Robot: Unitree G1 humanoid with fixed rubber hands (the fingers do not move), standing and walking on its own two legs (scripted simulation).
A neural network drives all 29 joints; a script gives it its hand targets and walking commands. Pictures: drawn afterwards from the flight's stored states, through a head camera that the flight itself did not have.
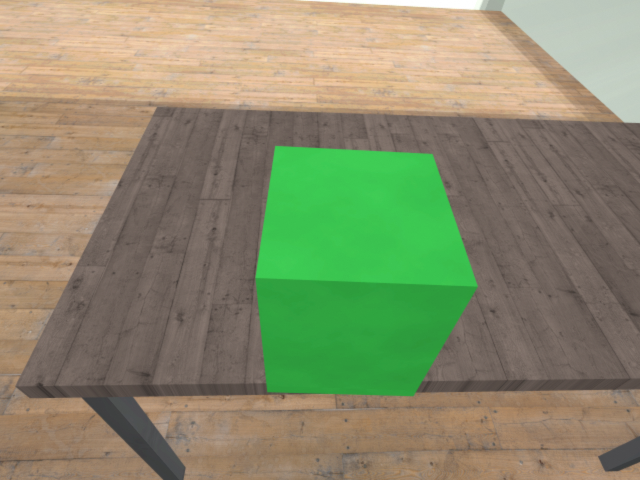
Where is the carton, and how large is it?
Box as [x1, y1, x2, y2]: [255, 146, 477, 395]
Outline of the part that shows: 275,146 255,278 267,391 413,395 477,286 432,154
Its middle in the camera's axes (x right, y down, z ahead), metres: +0.04 +0.04 +0.51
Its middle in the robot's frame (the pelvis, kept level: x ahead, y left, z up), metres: +0.37 -0.01 +0.08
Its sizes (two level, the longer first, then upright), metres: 0.210 0.200 0.250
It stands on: a table, 0.71 m high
